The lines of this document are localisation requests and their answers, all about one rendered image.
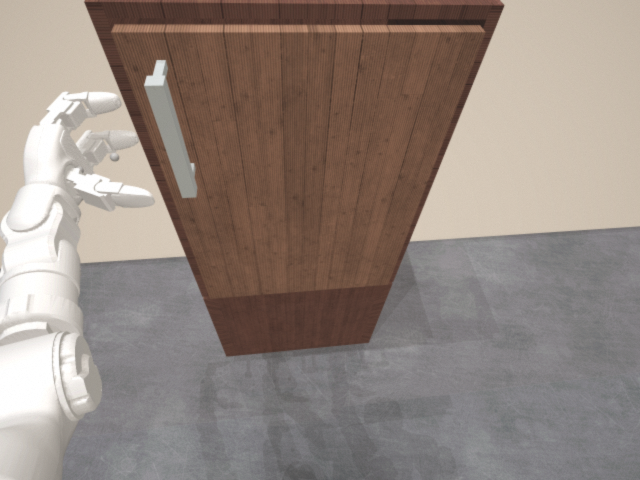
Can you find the cupboard door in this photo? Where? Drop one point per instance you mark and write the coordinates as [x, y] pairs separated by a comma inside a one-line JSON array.
[[313, 144]]

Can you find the robot left upper arm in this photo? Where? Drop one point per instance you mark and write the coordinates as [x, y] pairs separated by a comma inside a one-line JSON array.
[[47, 384]]

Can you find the robot left hand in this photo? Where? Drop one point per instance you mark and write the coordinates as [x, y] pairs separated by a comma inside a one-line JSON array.
[[50, 154]]

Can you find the left robot forearm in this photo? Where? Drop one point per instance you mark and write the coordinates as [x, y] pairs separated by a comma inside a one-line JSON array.
[[41, 269]]

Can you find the handle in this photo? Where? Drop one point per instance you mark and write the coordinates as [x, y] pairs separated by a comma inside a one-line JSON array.
[[160, 99]]

